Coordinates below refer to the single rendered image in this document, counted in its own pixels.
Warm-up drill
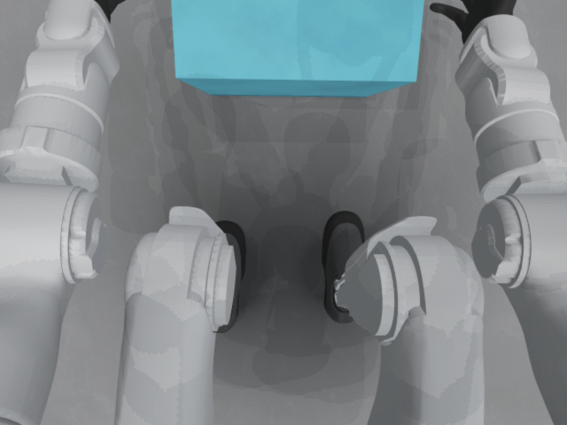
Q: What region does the carton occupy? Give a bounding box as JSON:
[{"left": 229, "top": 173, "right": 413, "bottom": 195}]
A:
[{"left": 171, "top": 0, "right": 424, "bottom": 97}]

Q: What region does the robot right upper arm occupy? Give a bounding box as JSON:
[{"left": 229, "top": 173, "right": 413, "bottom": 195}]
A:
[{"left": 471, "top": 193, "right": 567, "bottom": 425}]

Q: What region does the robot right thigh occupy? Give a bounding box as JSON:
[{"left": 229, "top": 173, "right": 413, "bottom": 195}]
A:
[{"left": 358, "top": 236, "right": 485, "bottom": 425}]

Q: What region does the robot left hand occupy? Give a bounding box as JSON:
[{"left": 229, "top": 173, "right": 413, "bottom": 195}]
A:
[{"left": 94, "top": 0, "right": 125, "bottom": 23}]

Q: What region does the left robot forearm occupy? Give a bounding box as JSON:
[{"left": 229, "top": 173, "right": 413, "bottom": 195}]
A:
[{"left": 0, "top": 0, "right": 120, "bottom": 192}]

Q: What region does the right robot forearm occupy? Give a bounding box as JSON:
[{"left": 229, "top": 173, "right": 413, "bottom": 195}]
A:
[{"left": 454, "top": 14, "right": 567, "bottom": 203}]

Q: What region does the left robot foot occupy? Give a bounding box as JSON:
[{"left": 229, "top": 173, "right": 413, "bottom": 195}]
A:
[{"left": 213, "top": 220, "right": 246, "bottom": 333}]

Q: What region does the robot right hand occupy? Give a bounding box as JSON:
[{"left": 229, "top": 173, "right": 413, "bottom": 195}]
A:
[{"left": 430, "top": 0, "right": 517, "bottom": 45}]

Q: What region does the robot left upper arm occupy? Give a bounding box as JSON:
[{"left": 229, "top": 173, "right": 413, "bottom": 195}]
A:
[{"left": 0, "top": 182, "right": 109, "bottom": 425}]

